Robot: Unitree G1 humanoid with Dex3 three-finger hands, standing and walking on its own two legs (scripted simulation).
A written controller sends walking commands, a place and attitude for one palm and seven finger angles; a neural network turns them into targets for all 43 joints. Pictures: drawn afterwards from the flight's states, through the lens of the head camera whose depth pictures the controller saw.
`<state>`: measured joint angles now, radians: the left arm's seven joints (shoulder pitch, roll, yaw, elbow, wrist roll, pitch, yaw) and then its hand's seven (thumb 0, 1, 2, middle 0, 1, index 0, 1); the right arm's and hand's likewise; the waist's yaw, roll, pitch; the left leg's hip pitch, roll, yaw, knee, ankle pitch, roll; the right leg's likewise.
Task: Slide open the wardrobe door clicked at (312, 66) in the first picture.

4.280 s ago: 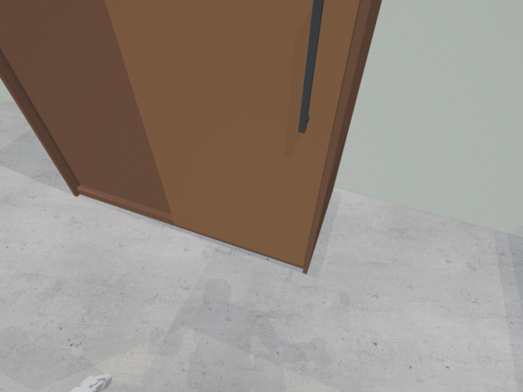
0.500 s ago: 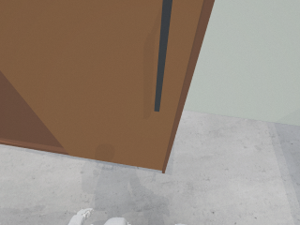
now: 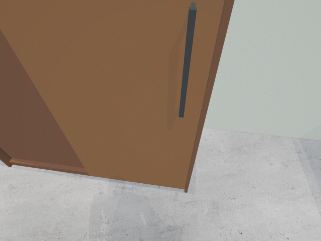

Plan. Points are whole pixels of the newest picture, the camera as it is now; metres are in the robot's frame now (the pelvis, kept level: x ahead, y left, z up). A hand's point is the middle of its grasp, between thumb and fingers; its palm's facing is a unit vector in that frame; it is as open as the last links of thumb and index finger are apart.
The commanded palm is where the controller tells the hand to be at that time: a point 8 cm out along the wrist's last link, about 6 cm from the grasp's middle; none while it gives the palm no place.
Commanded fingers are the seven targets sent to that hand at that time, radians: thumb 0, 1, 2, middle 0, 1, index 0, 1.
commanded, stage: come to a stop and stand still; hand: right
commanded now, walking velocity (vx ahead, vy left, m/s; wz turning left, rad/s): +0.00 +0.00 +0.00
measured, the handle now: (186, 70) +0.53 -0.05 +0.16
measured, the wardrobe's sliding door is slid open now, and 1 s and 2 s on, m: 0.00 0.00 0.00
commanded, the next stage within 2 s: look again from close up in 1.24 s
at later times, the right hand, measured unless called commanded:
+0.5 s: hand out of the picture -0.05 -0.17 -0.18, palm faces +0.05 +0.99 -0.16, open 7.4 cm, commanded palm none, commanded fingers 0.00 -0.90 -0.90 0.20 0.30 0.20 0.30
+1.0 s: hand out of the picture +0.05 -0.21 -0.17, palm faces +0.02 +0.97 -0.24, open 7.4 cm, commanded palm none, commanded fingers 0.00 -0.90 -0.90 0.20 0.30 0.20 0.30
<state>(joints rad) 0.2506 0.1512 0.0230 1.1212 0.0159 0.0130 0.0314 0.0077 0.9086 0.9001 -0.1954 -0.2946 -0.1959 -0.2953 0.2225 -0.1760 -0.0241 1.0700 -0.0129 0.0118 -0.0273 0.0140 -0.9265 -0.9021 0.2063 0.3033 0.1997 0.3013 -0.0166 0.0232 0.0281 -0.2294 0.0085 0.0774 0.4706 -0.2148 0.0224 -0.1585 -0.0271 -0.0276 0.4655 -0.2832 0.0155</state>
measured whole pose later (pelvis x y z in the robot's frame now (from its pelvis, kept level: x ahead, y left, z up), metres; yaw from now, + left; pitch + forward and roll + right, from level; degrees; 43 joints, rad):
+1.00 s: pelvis +0.02 -0.03 +0.00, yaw +1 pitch -1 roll -1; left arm 0.29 0.19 -0.01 1.07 0.02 -0.04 0.03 0.01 0.91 0.90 -0.20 -0.29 -0.20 -0.30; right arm 0.25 -0.16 0.00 1.08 -0.01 -0.03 -0.03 0.01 -0.90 -0.90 0.20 0.30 0.20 0.30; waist 0.00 -0.03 0.01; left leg -0.24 0.06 0.04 0.50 -0.25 -0.02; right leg -0.14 0.02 -0.06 0.45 -0.30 -0.03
